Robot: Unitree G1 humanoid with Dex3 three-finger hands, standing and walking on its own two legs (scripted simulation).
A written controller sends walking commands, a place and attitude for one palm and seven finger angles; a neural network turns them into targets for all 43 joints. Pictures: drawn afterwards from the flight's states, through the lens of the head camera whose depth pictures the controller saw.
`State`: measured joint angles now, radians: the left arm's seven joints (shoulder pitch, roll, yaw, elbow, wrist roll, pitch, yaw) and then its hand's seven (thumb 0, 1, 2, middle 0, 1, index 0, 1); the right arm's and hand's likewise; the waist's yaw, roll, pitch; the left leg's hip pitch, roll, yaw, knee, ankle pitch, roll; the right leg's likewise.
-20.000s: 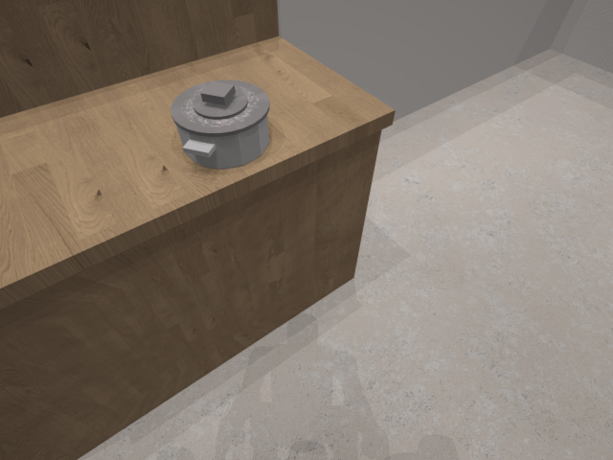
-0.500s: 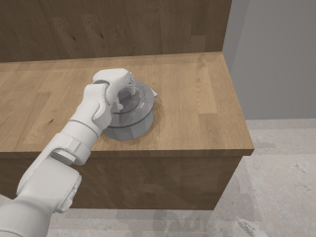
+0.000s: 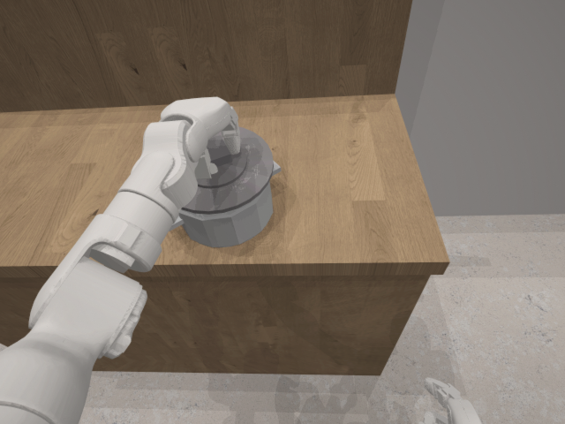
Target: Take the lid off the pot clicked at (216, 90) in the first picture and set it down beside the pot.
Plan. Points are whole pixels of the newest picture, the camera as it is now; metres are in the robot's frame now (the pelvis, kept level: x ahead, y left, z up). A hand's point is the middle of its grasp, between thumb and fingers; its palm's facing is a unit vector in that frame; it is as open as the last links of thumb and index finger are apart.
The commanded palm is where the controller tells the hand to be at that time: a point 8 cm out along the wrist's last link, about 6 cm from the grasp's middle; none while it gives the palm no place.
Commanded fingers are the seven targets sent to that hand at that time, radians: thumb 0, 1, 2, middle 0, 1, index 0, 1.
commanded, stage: lift the lid straight up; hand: left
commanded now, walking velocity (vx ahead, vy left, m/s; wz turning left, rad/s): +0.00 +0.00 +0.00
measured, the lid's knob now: (212, 153) +0.48 +0.11 +0.14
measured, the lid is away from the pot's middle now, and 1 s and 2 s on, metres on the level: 0.01 0.02 0.09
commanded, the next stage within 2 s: move the lid sideways beside the pot in 1.16 s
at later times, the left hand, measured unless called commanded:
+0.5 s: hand (192, 132) +0.45 +0.12 +0.20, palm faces -0.26 -0.04 -0.96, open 7.6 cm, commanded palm +0.44 +0.13 +0.28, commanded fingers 0.00 0.46 1.20 -0.77 -1.01 -0.81 -1.00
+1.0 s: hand (186, 101) +0.47 +0.12 +0.24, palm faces -0.21 -0.03 -0.98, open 7.6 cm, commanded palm +0.45 +0.13 +0.32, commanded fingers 0.00 0.46 1.20 -0.77 -1.01 -0.81 -1.00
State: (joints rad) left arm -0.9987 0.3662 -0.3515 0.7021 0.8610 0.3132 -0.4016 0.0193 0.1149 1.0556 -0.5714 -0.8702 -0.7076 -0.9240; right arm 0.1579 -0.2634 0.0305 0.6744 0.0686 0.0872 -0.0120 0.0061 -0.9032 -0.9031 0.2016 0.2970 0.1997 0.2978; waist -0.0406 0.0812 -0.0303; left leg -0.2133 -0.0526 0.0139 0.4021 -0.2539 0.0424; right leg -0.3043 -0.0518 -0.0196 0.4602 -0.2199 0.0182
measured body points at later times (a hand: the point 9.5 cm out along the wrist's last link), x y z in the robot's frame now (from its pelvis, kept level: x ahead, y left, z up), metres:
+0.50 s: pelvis -0.01 +0.00 +0.00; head +0.01 -0.03 +0.45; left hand +0.46 +0.12 +0.25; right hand +0.12 -0.25 -0.13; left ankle -0.03 +0.10 -0.74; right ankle +0.01 -0.13 -0.74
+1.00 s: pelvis +0.00 +0.01 +0.00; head +0.02 -0.02 +0.45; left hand +0.47 +0.12 +0.29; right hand +0.12 -0.24 -0.13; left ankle -0.03 +0.10 -0.74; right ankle +0.01 -0.13 -0.74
